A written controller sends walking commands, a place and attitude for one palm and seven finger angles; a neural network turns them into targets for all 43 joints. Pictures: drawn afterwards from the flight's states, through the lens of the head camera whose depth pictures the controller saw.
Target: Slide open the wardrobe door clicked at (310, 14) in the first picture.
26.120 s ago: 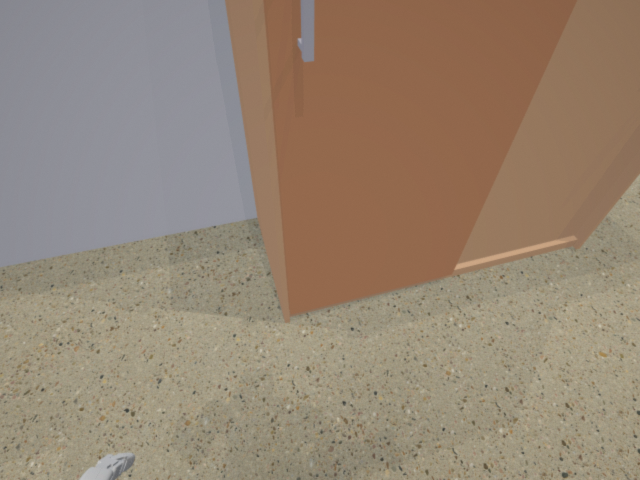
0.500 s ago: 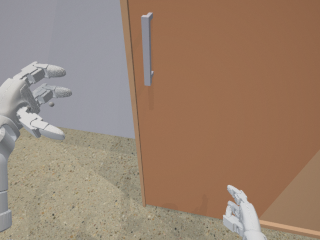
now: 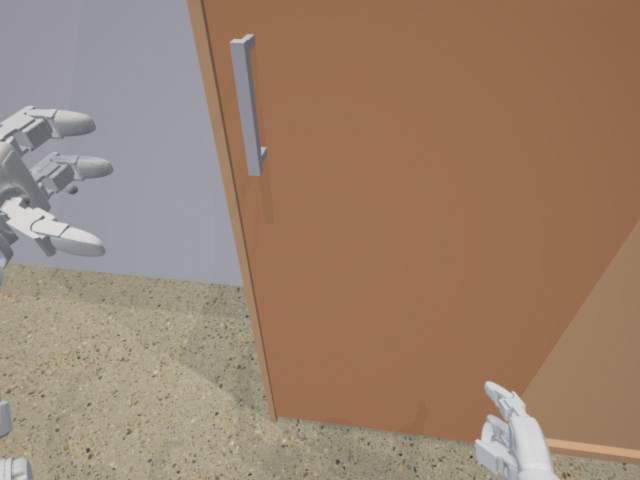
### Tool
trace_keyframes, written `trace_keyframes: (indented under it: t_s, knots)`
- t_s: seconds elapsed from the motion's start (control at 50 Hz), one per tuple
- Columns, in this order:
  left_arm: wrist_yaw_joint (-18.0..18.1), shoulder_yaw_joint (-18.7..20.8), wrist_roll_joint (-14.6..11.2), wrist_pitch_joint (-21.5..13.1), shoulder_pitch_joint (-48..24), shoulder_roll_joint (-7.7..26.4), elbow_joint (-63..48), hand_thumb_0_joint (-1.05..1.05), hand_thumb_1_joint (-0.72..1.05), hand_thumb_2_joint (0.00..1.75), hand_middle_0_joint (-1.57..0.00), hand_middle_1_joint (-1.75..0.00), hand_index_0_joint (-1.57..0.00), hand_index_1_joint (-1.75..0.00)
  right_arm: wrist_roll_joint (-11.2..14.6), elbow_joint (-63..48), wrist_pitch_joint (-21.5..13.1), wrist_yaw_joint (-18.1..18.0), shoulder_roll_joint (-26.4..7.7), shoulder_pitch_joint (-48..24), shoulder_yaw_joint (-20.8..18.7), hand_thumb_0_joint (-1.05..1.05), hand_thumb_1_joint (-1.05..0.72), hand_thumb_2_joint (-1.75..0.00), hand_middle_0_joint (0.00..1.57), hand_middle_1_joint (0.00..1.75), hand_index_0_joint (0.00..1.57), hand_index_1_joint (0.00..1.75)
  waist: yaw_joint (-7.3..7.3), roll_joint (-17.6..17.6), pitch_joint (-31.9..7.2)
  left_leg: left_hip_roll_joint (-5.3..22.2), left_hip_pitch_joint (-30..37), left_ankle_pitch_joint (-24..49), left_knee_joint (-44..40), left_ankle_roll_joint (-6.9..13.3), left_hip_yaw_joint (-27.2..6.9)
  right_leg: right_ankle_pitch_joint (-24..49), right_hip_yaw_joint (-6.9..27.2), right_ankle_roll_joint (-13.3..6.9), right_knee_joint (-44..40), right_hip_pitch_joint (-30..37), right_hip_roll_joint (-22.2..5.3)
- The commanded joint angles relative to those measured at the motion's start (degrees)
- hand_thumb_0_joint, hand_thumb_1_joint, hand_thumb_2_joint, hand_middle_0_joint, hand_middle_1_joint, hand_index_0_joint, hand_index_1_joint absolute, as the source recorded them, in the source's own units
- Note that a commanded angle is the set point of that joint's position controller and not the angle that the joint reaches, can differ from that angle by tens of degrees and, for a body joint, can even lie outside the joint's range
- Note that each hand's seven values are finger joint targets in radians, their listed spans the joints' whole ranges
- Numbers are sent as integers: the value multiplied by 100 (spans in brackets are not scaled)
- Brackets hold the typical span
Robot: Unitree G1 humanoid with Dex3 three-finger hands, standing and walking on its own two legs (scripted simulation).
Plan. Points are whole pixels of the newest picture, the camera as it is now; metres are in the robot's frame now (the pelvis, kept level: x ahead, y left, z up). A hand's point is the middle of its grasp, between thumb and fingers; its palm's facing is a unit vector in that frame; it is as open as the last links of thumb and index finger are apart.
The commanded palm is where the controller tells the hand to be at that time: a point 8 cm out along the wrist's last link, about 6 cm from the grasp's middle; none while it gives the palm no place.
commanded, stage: raise the hand with hooked fingers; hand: left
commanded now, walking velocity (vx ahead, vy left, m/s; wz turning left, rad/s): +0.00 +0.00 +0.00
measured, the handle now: (252, 108) +0.50 +0.16 +0.27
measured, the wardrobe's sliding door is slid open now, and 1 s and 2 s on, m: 0.00 0.00 0.00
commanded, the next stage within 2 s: move the hooked fingers beside the handle in 0.08 s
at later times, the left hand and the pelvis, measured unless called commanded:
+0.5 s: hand (103, 182) +0.32 +0.28 +0.26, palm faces +0.08 -0.99 -0.09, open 14.0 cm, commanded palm +0.28 +0.32 +0.28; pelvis +0.02 +0.01 +0.00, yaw +0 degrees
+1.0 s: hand (146, 157) +0.35 +0.24 +0.27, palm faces +0.05 -1.00 -0.06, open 13.9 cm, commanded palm +0.33 +0.29 +0.27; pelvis +0.02 +0.01 +0.00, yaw +0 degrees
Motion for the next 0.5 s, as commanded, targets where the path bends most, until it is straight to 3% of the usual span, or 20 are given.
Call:
trace_keyframes:
  t_s: [0.0,0.06,0.08,0.1,0.14,0.16,0.18,0.24,0.26,0.3,0.32,0.36,0.38,0.4,0.46,0.48]
  knots:
    - [-100,-61,88,45,-2051,1387,-649,0,-50,30,-30,-120,-30,-120,78,-1012,-337,-7,-699,-1337,-214,0,-90,-90,20,30,20,30,-65,313,-589,85,69,310,-422,49,-235,-291,736,140,-714,-265,-479]
    - [-348,67,-35,-35,-1966,1547,-669,0,-50,30,-30,-120,-30,-120,63,-1029,-341,-39,-770,-1304,-241,0,-90,-90,20,30,20,30,-98,-301,-807,120,147,515,-254,88,-302,135,859,220,-643,-194,-523]
    - [-414,175,-81,-67,-2098,1633,-801,0,-50,30,-30,-120,-30,-120,59,-1060,-341,-32,-752,-1365,-229,0,-90,-90,20,30,20,30,-49,-307,-1062,99,123,554,-233,90,-336,264,915,254,-604,-47,-579]
    - [-439,264,-136,-119,-2073,1664,-771,0,-50,30,-30,-120,-30,-120,53,-1069,-331,-33,-718,-1370,-206,0,-90,-90,20,30,20,30,-49,-452,-1031,92,98,575,-195,93,-345,360,927,291,-576,-29,-592]
    - [-418,617,-213,-246,-2060,1916,-890,0,-50,30,-30,-120,-30,-120,17,-1095,-328,-21,-716,-1374,-216,0,-90,-90,20,30,20,30,34,-414,-1230,72,99,684,-182,87,-348,524,882,281,-512,125,-603]
    - [-356,872,-209,-311,-1970,2213,-972,0,-50,30,-30,-120,-30,-120,-6,-1058,-300,0,-742,-1385,-244,0,-90,-90,20,30,20,30,98,-242,-1232,96,63,770,-125,73,-330,709,973,253,-510,217,-669]
    - [-313,687,-197,-296,-2212,1990,-1126,0,-50,30,-30,-120,-30,-120,-8,-1123,-319,1,-667,-1457,-211,0,-90,-90,20,30,20,30,102,-108,-1408,72,89,853,-143,65,-313,821,931,234,-429,281,-686]
    - [-165,580,-139,-226,-2144,1808,-697,0,-50,30,-30,-120,-30,-120,3,-1057,-292,12,-656,-1304,-205,0,-90,-90,20,30,20,30,42,39,-1068,74,130,824,-202,61,-260,732,727,192,-416,-35,-552]
    - [-120,644,-93,-189,-2041,1912,-552,0,-50,30,-30,-120,-30,-120,-6,-1026,-273,18,-712,-1277,-235,0,-90,-90,20,30,20,30,49,-29,-969,97,46,823,-142,53,-270,773,816,187,-435,-47,-593]
    - [-137,190,8,-80,-2356,1553,-472,0,-50,30,-30,-120,-30,-120,29,-1060,-267,8,-660,-1283,-201,0,-90,-90,20,30,20,30,-33,84,-879,85,163,851,-251,72,-247,675,638,148,-383,-233,-496]
    - [-132,218,27,-59,-2390,1631,-394,0,-50,30,-30,-120,-30,-120,36,-1051,-264,4,-691,-1249,-210,0,-90,-90,20,30,20,30,-38,126,-856,87,165,794,-285,67,-267,558,592,133,-387,-278,-463]
    - [-174,193,64,-81,-2392,1705,-533,0,-50,30,-30,-120,-30,-120,32,-1079,-251,-8,-729,-1250,-235,0,-90,-90,20,30,20,30,-25,191,-999,105,299,934,-258,72,-280,692,606,79,-356,-203,-458]
    - [-213,7,88,-96,-2680,1596,-713,0,-50,30,-30,-120,-30,-120,45,-1123,-263,-20,-690,-1285,-202,0,-90,-90,20,30,20,30,-47,321,-1157,82,413,963,-316,76,-274,701,505,80,-320,-213,-422]
    - [-243,-306,57,-140,-2889,1271,-755,0,-50,30,-30,-120,-30,-120,49,-1137,-300,-40,-635,-1285,-168,0,-90,-90,20,30,20,30,-120,341,-1123,78,533,958,-340,61,-305,716,446,77,-286,-302,-387]
    - [-239,-38,-4,-359,-2900,1577,-961,0,-50,30,-30,-120,-30,-120,12,-1084,-339,-76,-674,-1198,-207,0,-90,-90,20,30,20,30,-85,253,-1350,102,743,1138,-349,52,-351,879,393,29,-284,-189,-335]
    - [-227,-42,-8,-394,-3090,1528,-1078,0,-50,30,-30,-120,-30,-120,-3,-1122,-361,-80,-640,-1200,-181,0,-90,-90,20,30,20,30,-59,301,-1496,86,793,1238,-415,50,-376,960,312,27,-245,-139,-310]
